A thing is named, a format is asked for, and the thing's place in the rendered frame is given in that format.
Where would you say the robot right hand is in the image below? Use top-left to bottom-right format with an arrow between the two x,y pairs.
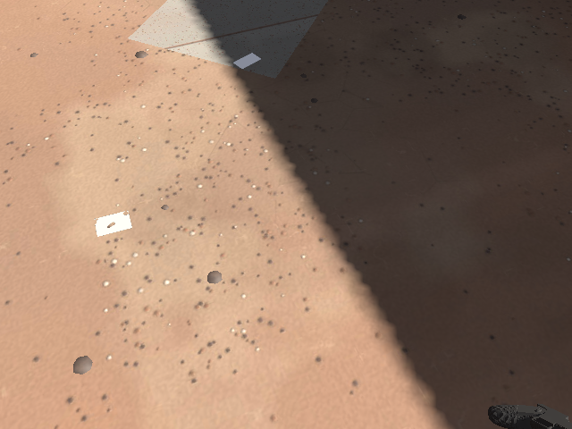
488,403 -> 572,429

